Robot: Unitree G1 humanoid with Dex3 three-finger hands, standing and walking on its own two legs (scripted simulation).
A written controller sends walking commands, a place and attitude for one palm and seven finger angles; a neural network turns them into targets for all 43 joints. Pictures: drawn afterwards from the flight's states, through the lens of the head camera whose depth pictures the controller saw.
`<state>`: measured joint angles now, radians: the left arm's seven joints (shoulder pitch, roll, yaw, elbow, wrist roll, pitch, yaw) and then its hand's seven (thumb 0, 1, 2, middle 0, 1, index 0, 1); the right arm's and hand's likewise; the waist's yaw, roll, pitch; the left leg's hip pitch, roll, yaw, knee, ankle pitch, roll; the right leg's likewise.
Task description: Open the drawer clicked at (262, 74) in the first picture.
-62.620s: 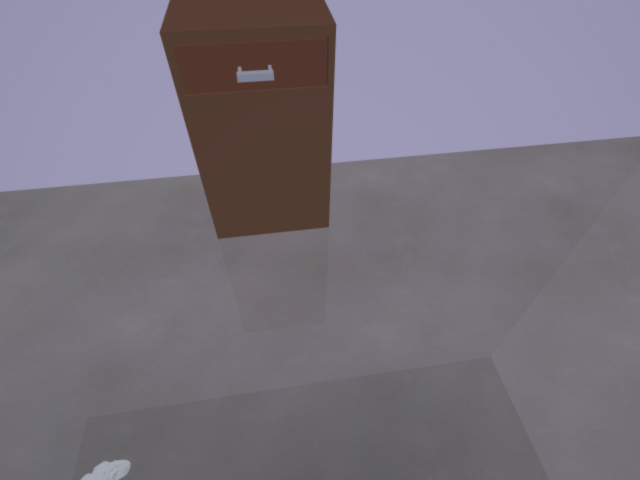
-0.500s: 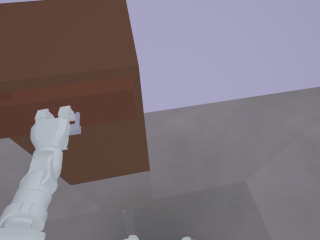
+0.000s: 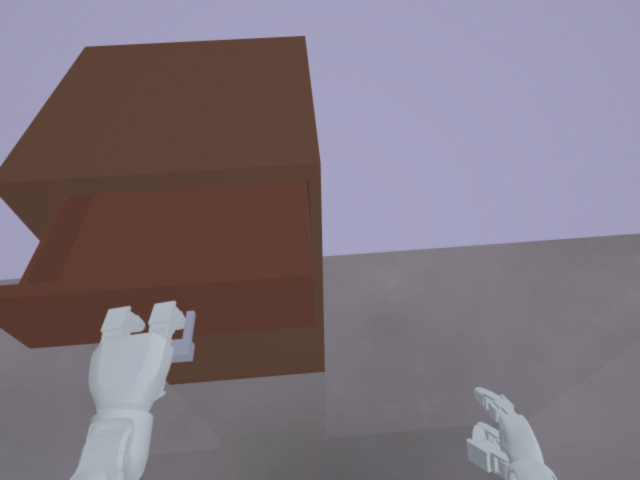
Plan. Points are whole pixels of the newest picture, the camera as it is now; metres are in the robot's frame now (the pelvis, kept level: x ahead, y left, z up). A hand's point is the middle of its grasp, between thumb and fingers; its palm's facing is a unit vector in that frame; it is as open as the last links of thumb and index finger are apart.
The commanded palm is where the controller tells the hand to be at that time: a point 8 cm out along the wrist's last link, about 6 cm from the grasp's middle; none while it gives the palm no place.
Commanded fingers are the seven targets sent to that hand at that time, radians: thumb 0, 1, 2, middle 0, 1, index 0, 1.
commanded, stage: pull the drawer open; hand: left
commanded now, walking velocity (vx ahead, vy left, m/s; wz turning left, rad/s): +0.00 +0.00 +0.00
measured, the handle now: (154, 337) +0.29 +0.25 -0.01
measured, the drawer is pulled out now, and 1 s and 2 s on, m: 0.18 0.30 0.28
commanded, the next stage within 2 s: open the thumb to release the handle in 0.70 s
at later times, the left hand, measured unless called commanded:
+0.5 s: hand out of the picture +0.13 +0.22 -0.02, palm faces -0.01 -0.07 -1.00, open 7.5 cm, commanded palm +0.08 +0.24 +0.03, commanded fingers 0.00 0.90 0.90 -0.40 -1.35 -0.40 -1.35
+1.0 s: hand out of the picture +0.13 +0.22 -0.02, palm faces +0.05 -0.06 -1.00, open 7.5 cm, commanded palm +0.09 +0.23 +0.03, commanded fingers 0.00 0.13 0.57 -0.34 -1.27 -0.34 -1.27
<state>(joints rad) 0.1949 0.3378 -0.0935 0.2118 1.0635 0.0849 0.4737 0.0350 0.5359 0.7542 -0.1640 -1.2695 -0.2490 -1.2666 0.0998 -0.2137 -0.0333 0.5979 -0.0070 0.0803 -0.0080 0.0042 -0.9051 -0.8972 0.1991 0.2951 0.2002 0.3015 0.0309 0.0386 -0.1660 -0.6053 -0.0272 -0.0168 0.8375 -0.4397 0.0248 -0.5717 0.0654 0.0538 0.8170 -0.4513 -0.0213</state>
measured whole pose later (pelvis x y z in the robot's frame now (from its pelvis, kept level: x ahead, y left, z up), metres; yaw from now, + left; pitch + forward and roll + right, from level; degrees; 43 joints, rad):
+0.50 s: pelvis -0.02 -0.02 -0.01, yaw +0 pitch +10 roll +1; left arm 0.60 0.36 -0.03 -0.04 1.06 -0.03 0.54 0.04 0.55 0.69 -0.17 -1.24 -0.25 -1.26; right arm 0.10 -0.22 -0.03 0.60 -0.04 0.09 0.01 0.01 -0.90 -0.90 0.20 0.30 0.20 0.30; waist 0.06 0.02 -0.15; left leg -0.62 -0.01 -0.01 0.89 -0.45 -0.01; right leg -0.61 0.08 0.06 0.92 -0.48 -0.05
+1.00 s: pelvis -0.03 -0.03 -0.02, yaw +1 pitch +12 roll +1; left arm 0.58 0.35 -0.03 -0.07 1.05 -0.02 0.56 0.03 0.47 0.72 -0.23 -1.23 -0.31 -1.29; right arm 0.11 -0.23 -0.05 0.59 -0.04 0.09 0.00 0.01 -0.90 -0.90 0.20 0.30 0.20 0.30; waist 0.07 0.04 -0.16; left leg -0.71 -0.02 -0.03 0.98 -0.47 -0.01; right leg -0.70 0.07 0.03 1.00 -0.51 -0.05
